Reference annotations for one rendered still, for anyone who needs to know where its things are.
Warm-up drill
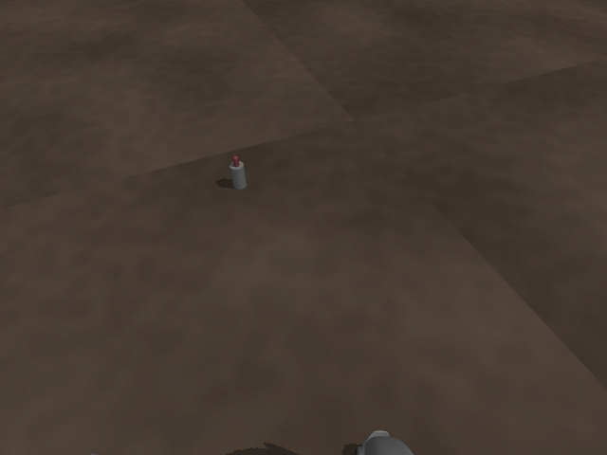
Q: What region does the bottle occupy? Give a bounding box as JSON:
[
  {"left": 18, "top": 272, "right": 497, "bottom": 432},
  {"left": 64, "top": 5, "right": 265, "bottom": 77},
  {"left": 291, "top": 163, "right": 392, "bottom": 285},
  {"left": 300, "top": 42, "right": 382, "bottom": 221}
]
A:
[{"left": 230, "top": 155, "right": 247, "bottom": 190}]

